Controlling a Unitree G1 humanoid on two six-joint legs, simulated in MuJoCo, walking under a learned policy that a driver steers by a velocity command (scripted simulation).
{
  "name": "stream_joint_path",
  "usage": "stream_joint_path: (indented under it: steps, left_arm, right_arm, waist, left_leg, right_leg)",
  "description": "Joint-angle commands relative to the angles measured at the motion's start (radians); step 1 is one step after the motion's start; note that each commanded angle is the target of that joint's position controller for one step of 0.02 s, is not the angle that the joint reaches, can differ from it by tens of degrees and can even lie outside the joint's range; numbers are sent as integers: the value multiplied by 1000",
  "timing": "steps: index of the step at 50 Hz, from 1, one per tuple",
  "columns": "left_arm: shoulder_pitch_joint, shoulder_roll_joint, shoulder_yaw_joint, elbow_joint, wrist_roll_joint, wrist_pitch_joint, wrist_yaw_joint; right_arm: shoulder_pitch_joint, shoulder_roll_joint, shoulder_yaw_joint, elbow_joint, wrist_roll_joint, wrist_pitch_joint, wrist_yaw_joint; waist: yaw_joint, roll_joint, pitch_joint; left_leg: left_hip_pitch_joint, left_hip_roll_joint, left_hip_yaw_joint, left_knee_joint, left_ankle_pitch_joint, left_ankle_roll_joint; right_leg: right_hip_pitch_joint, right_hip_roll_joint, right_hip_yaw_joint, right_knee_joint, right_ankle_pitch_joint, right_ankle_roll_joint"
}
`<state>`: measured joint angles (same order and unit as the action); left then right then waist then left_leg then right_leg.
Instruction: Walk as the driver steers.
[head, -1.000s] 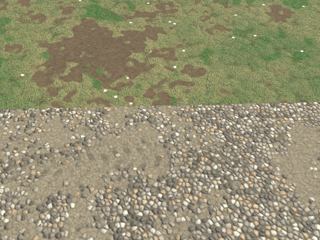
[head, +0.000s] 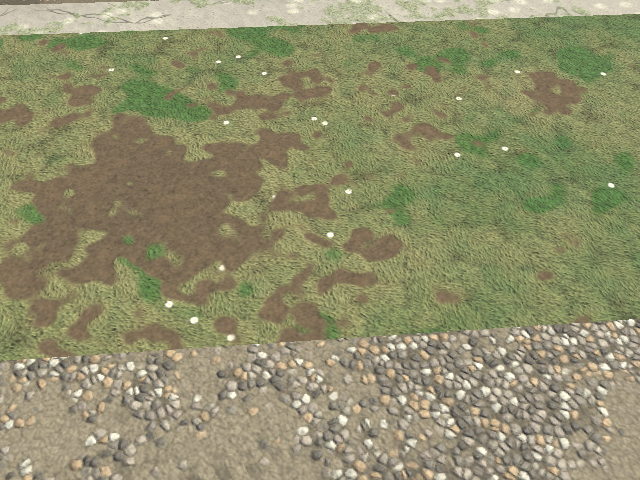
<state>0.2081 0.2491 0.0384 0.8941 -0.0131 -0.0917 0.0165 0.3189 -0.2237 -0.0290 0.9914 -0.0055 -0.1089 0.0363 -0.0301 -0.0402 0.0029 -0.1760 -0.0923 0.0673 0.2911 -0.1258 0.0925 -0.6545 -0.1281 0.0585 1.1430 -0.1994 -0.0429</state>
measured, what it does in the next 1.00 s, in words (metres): walks ahead: right foot, then left foot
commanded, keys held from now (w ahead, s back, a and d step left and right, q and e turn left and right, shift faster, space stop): w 1.00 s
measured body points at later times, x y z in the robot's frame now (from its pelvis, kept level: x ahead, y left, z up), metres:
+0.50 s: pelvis +0.28 -0.09 +0.00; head +0.29 -0.10 +0.45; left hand +0.33 +0.18 -0.12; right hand +0.36 -0.35 -0.14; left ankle +0.27 +0.08 -0.65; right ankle +0.30 -0.16 -0.74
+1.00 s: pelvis +0.55 -0.02 -0.01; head +0.58 +0.00 +0.44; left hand +0.57 +0.25 -0.16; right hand +0.68 -0.28 -0.13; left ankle +0.62 +0.07 -0.74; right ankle +0.43 -0.17 -0.64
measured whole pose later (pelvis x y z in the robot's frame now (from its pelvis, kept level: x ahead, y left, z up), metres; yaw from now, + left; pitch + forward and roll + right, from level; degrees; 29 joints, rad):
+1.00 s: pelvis +0.55 -0.02 -0.01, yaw +1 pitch +2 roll +0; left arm 0.32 0.25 0.05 0.98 -0.03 -0.10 0.00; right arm 0.15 -0.24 -0.05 0.90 0.00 -0.10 0.03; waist 0.00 -0.02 0.03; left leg -0.37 -0.03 0.06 0.49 -0.15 0.06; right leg -0.38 -0.04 0.03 1.19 -0.38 -0.04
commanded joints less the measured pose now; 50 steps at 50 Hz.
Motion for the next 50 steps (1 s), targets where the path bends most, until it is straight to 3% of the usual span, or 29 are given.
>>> stream_joint_path:
  steps: [1, 6, 9, 11, 13, 14, 15, 16, 17, 18, 19, 20, 22, 24, 27, 33, 38, 41, 42, 43, 44, 45, 46, 47, 48, 49, 50]
  left_arm:
    - [35, 47, 14, -42, 13, 4, 8]
    - [-156, 29, 6, -92, 1, -9, -9]
    - [-236, 34, 2, -122, -8, -13, -28]
    - [-255, 47, 4, -140, -10, -21, -42]
    - [-199, 74, 14, -135, -9, -30, -49]
    - [-105, 102, 31, -110, -7, -32, -48]
    - [80, 158, 59, -55, -6, -35, -41]
    - [254, 262, 84, -23, 12, -33, -35]
    - [304, 267, 83, -7, 12, -28, -44]
    - [258, 175, 57, -14, 7, -30, -44]
    - [152, 139, 43, -39, 3, -30, -42]
    - [68, 111, 32, -56, 8, -28, -46]
    - [20, 67, 20, -53, 20, -30, -54]
    - [51, 76, 23, -27, 18, -34, -53]
    - [105, 109, 32, 2, 18, -31, -37]
    - [189, 125, 32, 39, 7, -16, -14]
    - [253, 133, 39, 84, -1, 4, -6]
    - [224, 152, 49, 86, -4, 16, -1]
    - [202, 161, 52, 81, -3, 21, 0]
    - [183, 148, 46, 76, 1, 27, -1]
    - [181, 121, 32, 55, 13, 26, -2]
    - [303, -13, -7, 45, 17, 4, -15]
    - [282, 40, 2, 63, -5, -25, -22]
    - [186, 117, 23, 32, -31, -41, -25]
    - [112, 128, 25, 12, -34, -45, -19]
    - [76, 119, 32, 6, -19, -38, -11]
    - [93, 107, 39, 10, -8, -23, -4]
  right_arm:
    - [-37, -131, -20, -53, 1, -17, -20]
    - [62, -164, -26, -31, 19, -1, -37]
    - [109, -168, -29, -10, 25, 11, -38]
    - [118, -173, -34, -2, 26, 21, -40]
    - [96, -188, -40, -4, 27, 32, -42]
    - [72, -187, -38, -10, 25, 37, -42]
    - [63, -156, -27, -21, 14, 40, -42]
    - [120, -80, 0, -47, 1, 28, -38]
    - [186, -6, 23, -39, 11, 2, -31]
    - [107, -131, -8, -46, 39, -16, -27]
    - [21, -168, -17, -76, 50, -25, -27]
    - [-22, -161, -20, -81, 38, -23, -34]
    - [-7, -120, -26, -79, 23, 2, -37]
    - [14, -88, -26, -72, 23, 23, -40]
    - [-84, -92, -32, -109, 13, 32, -43]
    - [-297, -65, -24, -170, 16, 21, -29]
    - [-415, -70, -18, -220, 26, 9, -3]
    - [-375, -99, -28, -222, 27, -2, 10]
    - [-304, -123, -41, -204, 26, -3, 8]
    - [-149, -162, -65, -154, 24, -3, 3]
    - [43, -229, -88, -107, 16, -1, -7]
    - [150, -323, -109, -84, 1, 4, -10]
    - [144, -242, -84, -82, 11, 7, -9]
    - [47, -192, -68, -97, 19, 4, -10]
    - [-45, -153, -56, -121, 16, 4, -11]
    - [-108, -121, -46, -127, 8, 2, -5]
    - [-133, -92, -36, -125, -2, -3, -2]
  waist:
    - [46, 79, 55]
    - [-23, 81, 57]
    - [-50, 90, 78]
    - [-44, 96, 82]
    - [-1, 115, 53]
    - [55, 116, 1]
    - [131, 90, -116]
    - [152, -76, -285]
    - [129, -274, -379]
    - [136, -170, -289]
    - [110, -111, -167]
    - [80, -26, -110]
    - [24, -37, -58]
    - [6, -36, -36]
    - [17, -12, 7]
    - [76, -17, 55]
    - [101, -20, 99]
    - [57, -40, 62]
    - [15, -57, 14]
    - [-61, -47, -73]
    - [-127, 20, -211]
    - [-77, 277, -357]
    - [-93, 275, -414]
    - [-77, 220, -243]
    - [-47, 133, -152]
    - [-13, 84, -77]
    - [24, 102, -56]
  left_leg:
    - [-98, 281, -214, -209, 64, 170]
    - [16, 271, -162, -189, 74, 123]
    - [110, 306, -169, -148, 57, 118]
    - [172, 337, -184, -105, 67, 108]
    - [198, 351, -188, -32, 176, 89]
    - [188, 320, -159, 79, 343, 69]
    - [110, 257, -107, 301, 423, 39]
    - [-210, 147, -30, 690, 165, -21]
    - [-493, 19, -110, 926, -428, -49]
    - [-595, 84, -199, 1035, -405, -26]
    - [-620, 140, -166, 1025, -301, -11]
    - [-570, 184, -146, 979, -210, -14]
    - [-465, 233, -144, 887, -119, -23]
    - [-445, 235, -127, 848, -86, -37]
    - [-545, 241, -122, 723, 23, -63]
    - [-532, 202, -80, 389, 241, -71]
    - [-563, 182, -78, 266, 176, -44]
    - [-446, 148, -52, 227, 72, -7]
    - [-324, 112, -21, 221, 52, 10]
    - [-117, 77, 4, 207, 64, 35]
    - [201, 202, -137, 238, 83, 91]
    - [581, 456, -614, 158, -52, 259]
    - [602, 491, -824, 18, -144, 277]
    - [465, 457, -669, 6, -147, 217]
    - [300, 416, -520, -14, -82, 178]
    - [146, 373, -419, -49, -1, 154]
    - [57, 333, -347, -81, 38, 133]
  right_leg:
    - [-32, -43, 1, -134, 153, 29]
    - [-1, 10, -44, -464, 308, 40]
    - [-6, 27, -47, -555, 262, 33]
    - [3, 36, -46, -599, 190, 9]
    - [104, 63, -66, -639, 117, -20]
    - [239, 97, -94, -662, 102, -41]
    - [487, 90, -79, -654, 118, -78]
    - [873, -152, 245, -652, 87, -192]
    - [1063, -282, 640, -809, -66, -283]
    - [992, -251, 601, -840, -119, -237]
    - [845, -225, 447, -855, -33, -199]
    - [706, -182, 337, -886, 69, -182]
    - [553, -114, 202, -951, 156, -164]
    - [507, -90, 132, -984, 242, -176]
    - [528, -90, 81, -1008, 334, -184]
    - [572, -63, 5, -1039, 266, -150]
    - [723, -122, 10, -986, 276, -146]
    - [767, -141, 4, -898, 452, -123]
    - [759, -127, -10, -818, 619, -110]
    - [713, -76, -47, -643, 730, -87]
    - [516, -21, -84, -362, 551, -52]
    - [97, 167, -90, 42, -41, 23]
    - [-35, 178, 60, 204, -356, 13]
    - [-120, 114, 61, 244, -306, -7]
    - [-97, 54, 30, 199, -206, -15]
    - [-49, 18, 12, 126, -139, -11]
    - [20, -13, 19, 69, -94, -13]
